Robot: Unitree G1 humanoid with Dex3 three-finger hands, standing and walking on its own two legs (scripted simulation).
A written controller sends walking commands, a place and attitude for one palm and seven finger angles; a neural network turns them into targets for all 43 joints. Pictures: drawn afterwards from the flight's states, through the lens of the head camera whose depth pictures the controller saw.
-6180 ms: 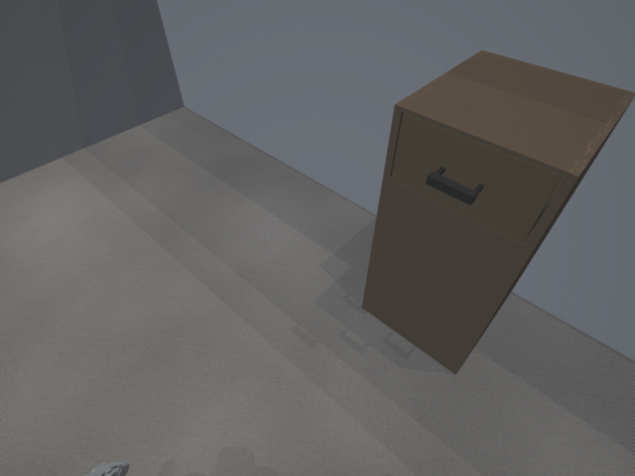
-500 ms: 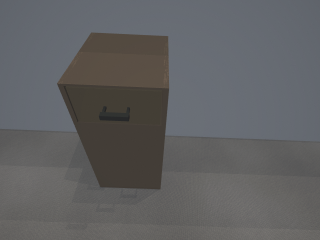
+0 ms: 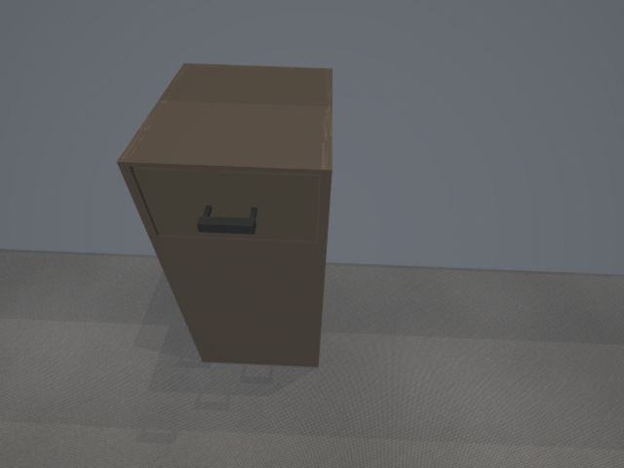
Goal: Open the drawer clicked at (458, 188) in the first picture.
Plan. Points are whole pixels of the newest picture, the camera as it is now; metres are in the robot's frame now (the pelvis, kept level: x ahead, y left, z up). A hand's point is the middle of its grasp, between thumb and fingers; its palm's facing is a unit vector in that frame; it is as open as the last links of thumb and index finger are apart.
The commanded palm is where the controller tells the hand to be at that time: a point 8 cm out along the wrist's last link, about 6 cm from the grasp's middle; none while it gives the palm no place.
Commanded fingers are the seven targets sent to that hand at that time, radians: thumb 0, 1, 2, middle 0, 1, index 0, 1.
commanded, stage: shuffle to correct the standing spot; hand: left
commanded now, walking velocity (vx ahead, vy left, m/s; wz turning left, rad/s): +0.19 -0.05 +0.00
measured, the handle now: (229, 218) +0.57 +0.21 -0.04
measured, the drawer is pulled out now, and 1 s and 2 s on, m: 0.00 0.00 0.00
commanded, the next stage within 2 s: come to a stop and stand still in 0.04 s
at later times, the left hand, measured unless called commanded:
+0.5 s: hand out of the picture +0.07 +0.15 -0.18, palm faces +0.05 -0.98 -0.20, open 7.3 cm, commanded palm none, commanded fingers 0.00 0.90 0.90 -0.20 -0.30 -0.20 -0.30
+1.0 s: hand out of the picture +0.02 +0.16 -0.18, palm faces +0.08 -0.98 -0.16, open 7.3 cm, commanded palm none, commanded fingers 0.00 0.90 0.90 -0.20 -0.30 -0.20 -0.30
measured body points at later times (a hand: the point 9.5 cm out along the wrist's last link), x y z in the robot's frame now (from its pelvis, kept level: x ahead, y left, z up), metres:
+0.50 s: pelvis +0.07 -0.01 +0.00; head +0.10 -0.01 +0.45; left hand +0.07 +0.21 -0.16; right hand +0.09 -0.24 -0.16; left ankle +0.04 +0.08 -0.73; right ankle +0.03 -0.12 -0.73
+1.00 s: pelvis +0.02 -0.01 +0.00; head +0.01 +0.01 +0.45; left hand +0.01 +0.22 -0.17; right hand +0.04 -0.24 -0.14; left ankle +0.02 +0.09 -0.73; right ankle +0.02 -0.12 -0.72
